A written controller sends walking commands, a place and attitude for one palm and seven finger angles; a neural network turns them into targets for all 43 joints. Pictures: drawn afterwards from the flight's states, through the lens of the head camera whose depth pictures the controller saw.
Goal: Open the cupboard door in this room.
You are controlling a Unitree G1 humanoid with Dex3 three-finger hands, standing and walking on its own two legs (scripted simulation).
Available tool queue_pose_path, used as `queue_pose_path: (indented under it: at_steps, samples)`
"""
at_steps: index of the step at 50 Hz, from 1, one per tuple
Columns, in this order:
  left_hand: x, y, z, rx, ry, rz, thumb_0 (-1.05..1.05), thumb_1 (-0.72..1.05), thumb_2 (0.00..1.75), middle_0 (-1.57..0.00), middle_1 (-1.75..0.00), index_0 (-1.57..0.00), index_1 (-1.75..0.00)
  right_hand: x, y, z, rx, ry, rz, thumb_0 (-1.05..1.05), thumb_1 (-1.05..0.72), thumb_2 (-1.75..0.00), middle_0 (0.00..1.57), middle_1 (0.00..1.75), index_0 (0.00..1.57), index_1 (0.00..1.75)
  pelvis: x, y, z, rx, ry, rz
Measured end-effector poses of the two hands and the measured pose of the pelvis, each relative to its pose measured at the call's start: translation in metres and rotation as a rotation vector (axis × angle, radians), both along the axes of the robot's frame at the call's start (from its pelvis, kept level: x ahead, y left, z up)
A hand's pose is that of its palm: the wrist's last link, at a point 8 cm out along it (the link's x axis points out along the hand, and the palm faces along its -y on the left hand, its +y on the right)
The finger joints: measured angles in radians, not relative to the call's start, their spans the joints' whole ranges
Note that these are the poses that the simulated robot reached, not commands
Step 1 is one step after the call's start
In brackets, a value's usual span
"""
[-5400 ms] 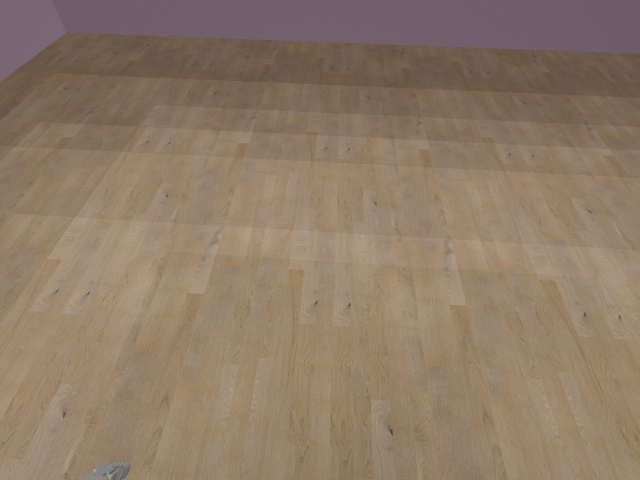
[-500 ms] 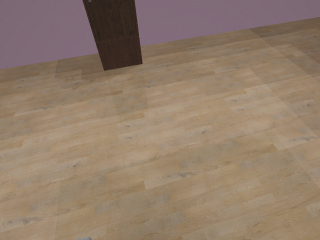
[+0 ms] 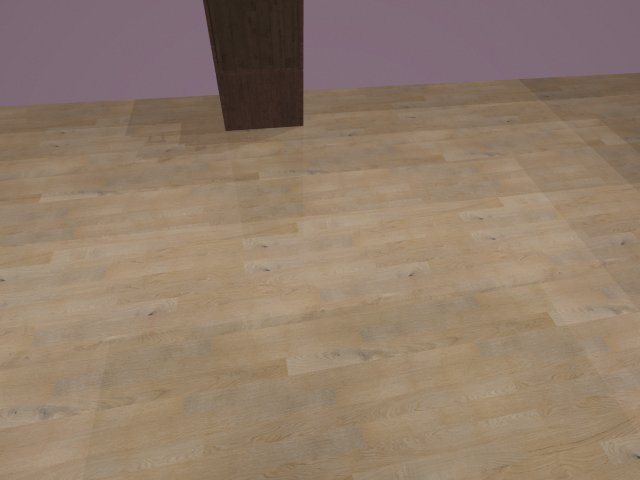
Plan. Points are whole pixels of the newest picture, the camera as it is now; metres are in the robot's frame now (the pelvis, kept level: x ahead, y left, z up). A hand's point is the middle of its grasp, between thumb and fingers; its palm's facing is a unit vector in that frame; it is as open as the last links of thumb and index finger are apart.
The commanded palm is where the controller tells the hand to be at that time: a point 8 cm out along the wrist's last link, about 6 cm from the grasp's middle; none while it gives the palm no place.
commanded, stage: turn or walk to find it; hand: left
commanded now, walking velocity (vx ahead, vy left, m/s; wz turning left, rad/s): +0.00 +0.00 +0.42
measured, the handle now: out of the picture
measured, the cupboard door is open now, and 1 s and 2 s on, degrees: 0 0 0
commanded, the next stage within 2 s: stand and wait in 0.32 s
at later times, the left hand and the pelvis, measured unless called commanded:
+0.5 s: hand out of the picture +0.02 +0.25 -0.17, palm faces +0.14 -0.96 -0.24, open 7.3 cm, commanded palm none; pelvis -0.04 +0.03 +0.00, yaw +8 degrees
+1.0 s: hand out of the picture -0.10 +0.16 -0.18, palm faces +0.29 -0.95 -0.14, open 7.3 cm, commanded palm none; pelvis -0.01 +0.02 +0.00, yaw +12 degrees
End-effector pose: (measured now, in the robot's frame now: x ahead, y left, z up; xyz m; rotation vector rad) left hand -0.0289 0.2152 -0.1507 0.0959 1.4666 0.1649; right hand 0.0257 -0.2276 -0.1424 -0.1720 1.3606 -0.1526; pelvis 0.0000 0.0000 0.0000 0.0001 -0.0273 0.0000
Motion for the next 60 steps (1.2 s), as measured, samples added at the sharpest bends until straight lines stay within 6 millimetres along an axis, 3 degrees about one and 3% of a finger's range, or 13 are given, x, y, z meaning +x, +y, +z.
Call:
queue_pose_path:
  at_steps: [8, 17, 20, 25, 30, 38, 45, 48, 53, 56, 60]
  samples:
    - [0.013, 0.029, 0.001, 0.05, -0.101, 0.031, 0.0, 0.91, 0.9, -0.2, -0.3, -0.21, -0.3, -0.01, 0.01, -0.005, 0.011, 0.009, 0.041, 0.01, -0.91, -0.9, 0.2, 0.3, 0.2, 0.3, -0.017, 0.011, -0.005, -0.007, 0.017, 0.052]
    - [0.021, 0.071, -0.008, 0.081, -0.164, 0.045, 0.0, 0.91, 0.9, -0.2, -0.3, -0.2, -0.3, -0.002, 0.021, -0.003, -0.029, -0.044, 0.082, 0.01, -0.91, -0.9, 0.2, 0.3, 0.2, 0.3, -0.029, 0.032, -0.016, -0.016, 0.022, 0.094]
    - [0.028, 0.079, 0.0, 0.095, -0.178, 0.039, 0.0, 0.91, 0.9, -0.2, -0.3, -0.2, -0.3, -0.003, 0.025, 0.004, -0.035, -0.057, 0.095, 0.01, -0.91, -0.9, 0.2, 0.3, 0.2, 0.3, -0.034, 0.035, -0.01, -0.021, 0.033, 0.113]
    - [0.039, 0.079, 0.017, 0.105, -0.236, 0.042, 0.0, 0.91, 0.9, -0.2, -0.3, -0.2, -0.3, -0.005, 0.025, 0.012, -0.033, -0.044, 0.12, 0.01, -0.9, -0.9, 0.2, 0.3, 0.2, 0.3, -0.037, 0.033, 0.002, -0.028, 0.046, 0.139]
    - [0.039, 0.063, 0.024, 0.104, -0.258, 0.047, 0.0, 0.91, 0.9, -0.2, -0.3, -0.2, -0.3, -0.006, 0.017, 0.008, -0.013, -0.045, 0.126, 0.01, -0.9, -0.9, 0.2, 0.3, 0.2, 0.3, -0.039, 0.023, 0.003, -0.014, 0.039, 0.156]
    - [-0.001, 0.021, 0.021, 0.093, -0.185, 0.068, 0.0, 0.91, 0.9, -0.2, -0.3, -0.2, -0.3, -0.009, 0.0, -0.009, 0.04, -0.033, 0.124, 0.01, -0.91, -0.9, 0.2, 0.3, 0.2, 0.3, -0.036, 0.001, 0.0, 0.009, 0.012, 0.159]
    - [-0.046, 0.0, 0.006, 0.024, -0.094, 0.177, 0.0, 0.91, 0.9, -0.2, -0.3, -0.21, -0.3, -0.015, -0.005, -0.006, 0.007, 0.053, 0.172, 0.01, -0.91, -0.9, 0.2, 0.3, 0.19, 0.3, -0.021, 0.004, -0.003, -0.019, 0.018, 0.196]
    - [-0.07, -0.003, 0.001, -0.008, -0.028, 0.226, 0.0, 0.91, 0.9, -0.2, -0.3, -0.21, -0.3, -0.004, 0.001, -0.001, -0.015, 0.073, 0.191, 0.01, -0.91, -0.9, 0.2, 0.3, 0.19, 0.3, -0.013, 0.014, -0.003, -0.025, 0.027, 0.208]
    - [-0.103, 0.003, -0.006, -0.067, 0.133, 0.255, 0.0, 0.91, 0.9, -0.2, -0.3, -0.21, -0.3, 0.033, 0.025, 0.004, -0.045, -0.01, 0.193, 0.01, -0.91, -0.9, 0.2, 0.3, 0.19, 0.3, 0.005, 0.038, -0.009, -0.008, 0.029, 0.181]
    - [-0.092, 0.018, 0.0, -0.08, 0.191, 0.205, 0.01, 0.91, 0.9, -0.2, -0.3, -0.2, -0.3, 0.042, 0.04, 0.008, -0.038, -0.062, 0.149, 0.01, -0.91, -0.9, 0.2, 0.3, 0.19, 0.3, 0.019, 0.049, -0.004, -0.017, 0.023, 0.154]
    - [-0.033, 0.046, 0.002, -0.049, 0.109, 0.157, 0.01, 0.91, 0.9, -0.2, -0.3, -0.2, -0.3, 0.032, 0.059, 0.012, -0.013, -0.007, 0.113, 0.0, -0.91, -0.9, 0.2, 0.3, 0.19, 0.3, 0.04, 0.056, 0.003, -0.024, 0.02, 0.157]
